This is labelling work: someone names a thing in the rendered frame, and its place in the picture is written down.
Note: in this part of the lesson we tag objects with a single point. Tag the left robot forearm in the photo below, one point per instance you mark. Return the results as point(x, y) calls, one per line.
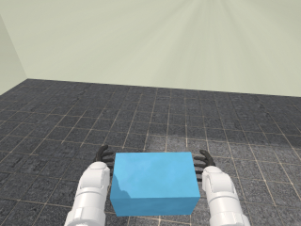
point(90, 197)

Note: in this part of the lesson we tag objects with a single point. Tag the carton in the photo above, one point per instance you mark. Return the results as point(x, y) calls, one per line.
point(154, 184)

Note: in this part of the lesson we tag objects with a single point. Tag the robot left hand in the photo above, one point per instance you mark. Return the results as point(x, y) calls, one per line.
point(100, 154)

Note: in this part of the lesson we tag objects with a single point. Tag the robot right hand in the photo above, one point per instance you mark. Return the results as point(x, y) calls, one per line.
point(209, 162)

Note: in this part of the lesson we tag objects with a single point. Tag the right robot forearm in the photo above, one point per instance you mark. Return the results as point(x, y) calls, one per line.
point(222, 199)

